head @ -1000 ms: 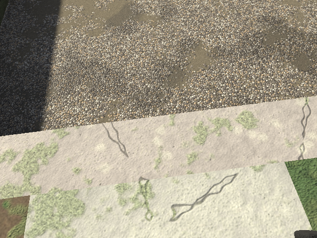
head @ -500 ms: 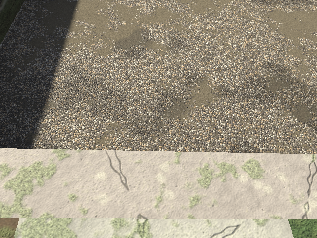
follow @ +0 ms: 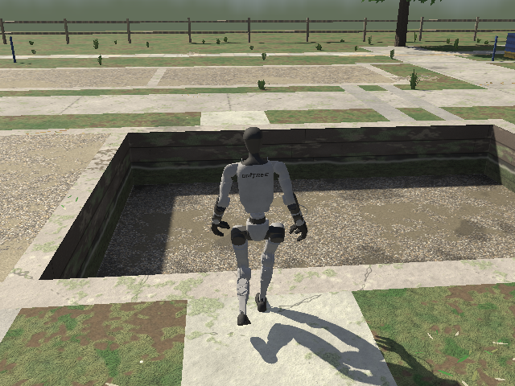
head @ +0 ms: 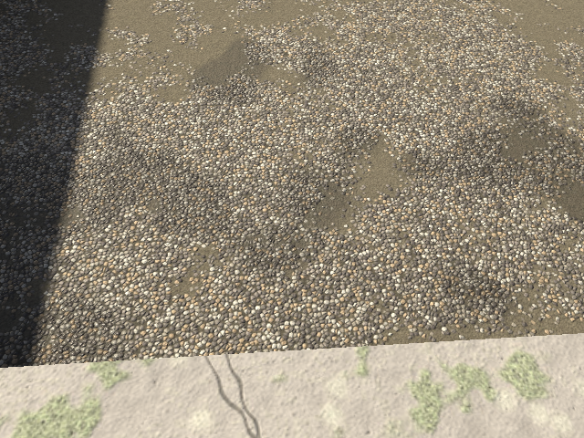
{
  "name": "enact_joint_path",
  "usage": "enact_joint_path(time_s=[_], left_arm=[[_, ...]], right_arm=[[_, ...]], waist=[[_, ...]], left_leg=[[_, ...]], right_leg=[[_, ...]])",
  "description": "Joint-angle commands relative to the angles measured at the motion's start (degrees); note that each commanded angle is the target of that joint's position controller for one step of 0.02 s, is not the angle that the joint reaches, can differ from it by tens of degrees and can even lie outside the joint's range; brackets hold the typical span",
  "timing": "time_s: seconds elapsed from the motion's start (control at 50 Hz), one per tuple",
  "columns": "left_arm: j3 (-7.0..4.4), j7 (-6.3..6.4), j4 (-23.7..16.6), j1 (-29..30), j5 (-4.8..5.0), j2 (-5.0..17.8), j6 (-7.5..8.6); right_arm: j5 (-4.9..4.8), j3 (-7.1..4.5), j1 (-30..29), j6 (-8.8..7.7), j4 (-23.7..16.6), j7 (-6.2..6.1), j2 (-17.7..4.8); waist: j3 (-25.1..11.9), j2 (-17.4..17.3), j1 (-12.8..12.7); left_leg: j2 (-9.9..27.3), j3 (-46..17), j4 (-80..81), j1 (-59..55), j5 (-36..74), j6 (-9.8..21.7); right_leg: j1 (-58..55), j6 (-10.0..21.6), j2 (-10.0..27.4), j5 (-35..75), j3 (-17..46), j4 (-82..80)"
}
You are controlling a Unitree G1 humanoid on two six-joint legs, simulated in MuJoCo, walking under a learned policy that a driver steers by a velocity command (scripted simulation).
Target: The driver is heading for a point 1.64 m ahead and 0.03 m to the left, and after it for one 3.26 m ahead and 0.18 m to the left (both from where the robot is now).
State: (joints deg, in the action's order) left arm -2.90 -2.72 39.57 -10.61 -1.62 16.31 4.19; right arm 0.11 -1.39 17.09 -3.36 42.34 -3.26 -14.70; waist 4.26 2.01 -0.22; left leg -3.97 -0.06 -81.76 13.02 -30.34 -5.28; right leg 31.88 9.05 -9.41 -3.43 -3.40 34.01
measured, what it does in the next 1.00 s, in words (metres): walks ahead: left foot, then right foot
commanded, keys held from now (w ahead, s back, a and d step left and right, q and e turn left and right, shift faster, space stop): e+shift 0.18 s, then q+shift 0.66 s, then e+shift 0.16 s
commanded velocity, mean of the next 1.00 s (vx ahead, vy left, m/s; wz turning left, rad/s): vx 0.06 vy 0.00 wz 0.16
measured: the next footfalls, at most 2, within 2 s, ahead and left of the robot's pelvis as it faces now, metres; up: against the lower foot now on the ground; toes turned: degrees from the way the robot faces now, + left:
left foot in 0.36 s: +0.24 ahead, +0.20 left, +0.00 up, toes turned -17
right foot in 0.78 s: +0.15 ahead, -0.01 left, +0.00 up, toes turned +14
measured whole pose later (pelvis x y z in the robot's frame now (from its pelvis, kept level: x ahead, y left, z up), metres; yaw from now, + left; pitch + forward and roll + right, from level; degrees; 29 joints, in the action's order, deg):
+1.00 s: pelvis +0.11 +0.09 +0.04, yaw +11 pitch +0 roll +1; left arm -2.3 1.3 44.5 -11.1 -0.2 13.8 -0.9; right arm -0.6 -4.6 13.9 4.9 35.2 -3.7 -19.2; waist 0.6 -2.9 -1.1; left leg -6.1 -12.1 -64.4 27.0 -24.9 -4.4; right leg 10.9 2.1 -0.8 -15.9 3.0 26.8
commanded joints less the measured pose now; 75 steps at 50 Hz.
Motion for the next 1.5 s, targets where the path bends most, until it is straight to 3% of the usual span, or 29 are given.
enact_joint_path(time_s=[0.02, 0.08, 0.14, 0.18, 0.26, 0.34, 0.36, 0.4, 0.44, 0.5, 0.62, 0.7, 0.76, 0.78, 0.8, 0.82, 0.86, 0.92, 0.98, 1.02, 1.06, 1.16, 1.18, 1.2, 1.22, 1.26, 1.34, 1.44, 1.5], left_arm=[[-2.46, 1.74, -6.5, -1.6, 1.34, 7.8, -1.74], [-2.63, 2.4, -7.6, 0.2, 1.6, 7.1, -2.51], [-3.8, 3.88, -6.8, -3.4, 1.71, 9.3, -3.86], [-3.86, 5.1, -7.0, -3.6, 2.41, 9.6, -5.39], [-1.6, 6.02, -7.3, -1.8, 2.09, 4.5, -7.19], [0.78, 4.14, -3.0, -3.5, 0.96, -0.3, -6.58], [0.65, 3.91, -1.8, -6.9, 0.54, -0.3, -5.81], [-0.82, 4.45, -2.8, -8.5, 0.9, 3.4, -5.03], [-2.47, 5.11, -3.5, 1.9, 2.26, 7.8, -5.02], [-2.13, 5.05, -2.3, 2.9, 1.75, 3.6, -6.45], [-1.21, 5.16, -1.3, 6.9, 3.17, 0.5, -5.01], [-2.14, 3.93, 1.2, 3.7, 3.79, 4.0, -3.42], [-3.1, 3.52, 3.9, -1.9, 3.34, 5.9, -2.82], [-3.79, 3.51, 4.3, -2.9, 2.86, 7.6, -3.37], [-4.54, 2.98, 3.9, -0.8, 0.75, 12.5, -3.8], [-4.15, 2.8, 1.7, 5.1, -0.91, 10.5, -3.6], [-2.33, 4.0, -1.0, 10.1, 0.1, 4.7, -3.95], [-0.77, 4.35, 0.3, 5.8, 1.14, 3.9, -4.58], [1.08, 3.86, 1.6, 2.7, 1.43, 0.5, -4.32], [-0.41, 4.1, 1.5, 0.5, 3.04, 5.6, -5.1], [-2.13, 4.82, 1.6, -4.2, 3.4, 10.8, -6.13], [-2.7, 5.83, -1.1, 0.5, 5.34, 9.4, -7.38], [-2.47, 6.21, -1.7, 0.5, 5.22, 7.8, -7.37], [-1.56, 6.14, -2.5, -2.3, 4.08, 3.7, -7.12], [-2.04, 6.08, -3.0, -3.9, 4.46, 4.3, -6.7], [-4.56, 6.17, -0.3, -6.1, 4.37, 9.0, -7.45], [-4.08, 6.21, -0.8, -7.6, 4.41, 5.8, -10.28], [-1.0, 4.15, -7.0, -0.5, 3.75, 1.6, -9.01], [-1.23, 2.99, -8.3, -2.0, 3.77, 3.5, -8.54]], right_arm=[[-0.16, -1.92, 0.1, -0.82, -9.5, 0.67, -9.5], [0.64, -2.37, -0.5, 2.64, -10.0, 0.49, -8.4], [1.58, -1.51, -4.0, 2.5, -10.7, -0.37, -5.1], [1.09, -1.3, -6.0, 2.43, -10.9, -0.29, -4.6], [0.83, -0.96, -6.6, 2.73, -10.0, 0.55, -4.5], [0.7, -0.13, -4.0, 1.34, -8.3, 3.24, -1.6], [1.56, -0.64, -5.9, 1.13, -9.5, 3.42, -4.1], [2.26, -2.05, -10.4, 2.06, -12.5, 2.91, -11.2], [1.44, -3.14, -4.3, 3.69, -12.2, 2.05, -11.8], [-0.04, -3.96, -2.3, 5.16, -13.0, 0.51, -11.0], [-1.45, -4.91, -0.3, 7.59, -13.8, -0.83, -8.9], [-2.01, -6.13, -1.3, 7.89, -15.2, -0.51, -10.4], [-3.13, -6.2, -2.7, 7.67, -15.7, -0.48, -11.0], [-2.66, -5.64, -0.5, 7.73, -15.2, -0.26, -8.9], [-3.14, -5.45, -0.1, 7.65, -17.1, -0.01, -7.2], [-2.38, -6.84, 1.3, 6.84, -15.7, 0.13, -11.4], [-1.64, -7.06, 2.8, 7.3, -11.5, -0.09, -12.8], [-0.89, -4.51, 1.4, 8.04, -10.8, -0.54, -7.4], [-0.49, -1.91, -2.8, 7.46, -10.6, -0.42, -2.9], [-0.01, -1.3, -8.1, 6.64, -11.5, -0.03, -2.4], [-1.67, -1.93, -9.4, 5.63, -11.0, -0.06, -4.5], [-1.33, -3.2, -2.9, 3.35, -7.7, 0.24, -6.5], [-0.63, -3.86, -1.1, 3.16, -7.0, 0.36, -8.5], [0.48, -4.93, -0.8, 3.79, -7.2, 0.26, -12.4], [1.65, -5.04, -2.3, 4.37, -7.4, 1.0, -11.9], [2.44, -3.44, -8.4, 4.54, -9.7, 1.2, -6.5], [1.15, -2.44, -13.5, 4.71, -10.0, 0.51, -3.7], [1.2, -4.13, -9.6, 6.34, -8.7, -0.62, -7.8], [0.9, -5.33, -11.2, 5.91, -8.6, 0.09, -10.8]], waist=[[-16.2, -9.7, 1.5], [-6.3, -5.6, 5.1], [-10.3, -4.9, 3.2], [-14.5, -3.2, 2.1], [-14.3, 6.1, 0.3], [-10.4, 8.2, 0.6], [-8.5, 3.9, -1.2], [-2.9, -19.9, -6.4], [-1.3, -14.1, -0.1], [-4.7, -7.7, 0.2], [-9.9, -14.3, 1.7], [-10.8, -17.3, 1.4], [-11.6, -14.1, -1.1], [-13.4, -7.4, -0.5], [-10.3, 12.5, 2.1], [-8.0, 12.8, 3.1], [-6.5, 3.5, 4.0], [-4.7, 3.8, 2.6], [-3.2, 5.5, 1.5], [-2.4, 8.4, -1.1], [-2.9, 10.7, -3.2], [-7.4, 8.7, 1.7], [-10.3, 4.7, 1.8], [-12.9, -10.5, -0.2], [-12.9, -21.6, 0.1], [-8.2, -11.3, -1.3], [-4.4, -11.7, -2.1], [-5.8, -9.5, 2.2], [-7.0, -10.1, 1.2]], left_leg=[[0.5, -10.8, -11.1, 25.7, 1.6, 2.6], [2.9, -10.2, 3.5, 19.5, 3.8, 1.4], [2.2, -8.0, 15.6, 18.4, 6.4, -1.1], [1.7, -8.5, 20.8, 17.1, 13.3, -1.7], [4.4, -5.4, 28.5, 12.3, 19.4, -1.0], [5.1, -3.7, 49.0, -1.3, 26.2, 4.2], [7.8, -9.1, 53.9, -1.6, 36.4, 6.6], [19.2, -30.8, 65.8, 8.7, 30.0, 17.8], [18.5, -37.9, 67.9, 6.3, 15.4, 19.7], [13.4, -31.7, 63.9, 2.1, 14.9, 16.8], [7.3, -30.4, 63.3, -5.3, 15.0, 13.6], [8.4, -38.5, 65.9, -5.2, 12.2, 13.6], [5.8, -38.6, 64.8, 0.8, 6.9, 11.0], [1.6, -33.7, 57.3, 6.9, -0.5, 9.2], [-7.8, -19.2, 42.7, 19.1, -5.4, 7.6], [-6.1, -16.6, 29.4, 22.2, -5.1, 5.1], [-4.2, -14.1, 17.4, 19.3, 2.4, 3.6], [-5.4, -12.5, 3.6, 20.0, 4.1, 1.5], [-1.0, -11.9, 21.1, 17.9, 5.1, 0.0], [2.1, -4.1, 36.0, 14.4, 3.7, -1.2], [-0.3, -2.7, 41.1, 11.8, 2.2, -1.7], [1.4, -5.4, 61.6, 0.4, 20.2, 2.9], [5.6, -6.6, 61.3, -9.4, 29.9, 4.6], [16.4, -14.5, 57.3, -17.9, 52.0, 9.3], [25.4, -22.9, 59.6, -16.2, 57.7, 17.2], [23.6, -16.5, 60.9, -9.6, 49.7, 18.3], [16.7, -3.5, 60.4, -4.2, 43.8, 17.2], [21.4, -1.6, 59.4, -9.7, 42.1, 19.2], [22.7, 1.4, 57.9, -5.8, 42.9, 18.8]], right_leg=[[-30.5, 13.2, 21.3, 8.8, 39.0, -14.9], [-9.6, 10.8, 14.2, -0.8, 33.9, -19.0], [-10.1, 10.2, 11.8, 18.0, 29.5, -13.9], [-12.3, 8.0, 10.7, 14.8, 29.2, -11.7], [-11.1, 3.7, 10.9, -0.9, 25.6, -11.3], [-7.8, 0.2, 11.9, -12.9, 23.4, -9.9], [-9.1, -3.1, 9.0, -16.5, 20.0, -5.4], [-8.1, -8.3, 2.3, -25.5, 8.1, 10.5], [1.1, -9.6, 3.6, -27.8, 9.5, 25.0], [4.8, -11.0, 4.3, -23.3, 10.8, 35.0], [-3.3, -11.4, 2.3, -21.1, 10.2, 11.3], [-11.4, -10.7, 3.3, -18.4, 12.5, -1.3], [-23.1, -8.5, 6.9, -9.1, 11.2, -13.4], [-30.6, -6.2, 14.0, -6.9, 15.8, -14.7], [-30.6, 1.1, 26.2, 2.4, 29.9, -17.3], [-25.8, 4.1, 31.1, 10.4, 32.8, -18.2], [-22.3, 1.2, 24.5, 12.9, 20.8, -14.6], [-21.3, 4.0, 21.5, 22.2, 17.1, -12.4], [-24.5, 4.1, 18.2, 14.1, 17.4, -12.2], [-25.9, 3.2, 16.5, 14.7, 18.4, -11.2], [-26.4, 4.3, 17.8, 18.4, 23.6, -10.4], [-25.8, 1.7, 18.3, 12.4, 32.8, -10.6], [-18.9, -1.2, 16.0, 3.9, 30.4, -7.4], [-9.0, -5.1, 9.0, -14.5, 21.7, 3.8], [-1.3, -8.3, 3.1, -34.3, 13.0, 13.3], [0.8, -11.9, 6.7, -32.2, 11.8, 32.0], [2.2, -15.7, 8.8, -21.6, 6.8, 41.5], [1.9, -16.0, 13.8, -20.1, 3.3, 25.4], [-5.6, -13.9, 13.8, -21.7, -0.4, 17.9]])
Over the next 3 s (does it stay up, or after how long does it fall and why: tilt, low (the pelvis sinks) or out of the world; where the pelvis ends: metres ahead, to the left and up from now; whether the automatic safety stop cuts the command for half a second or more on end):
stays up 0.12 0.08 0.04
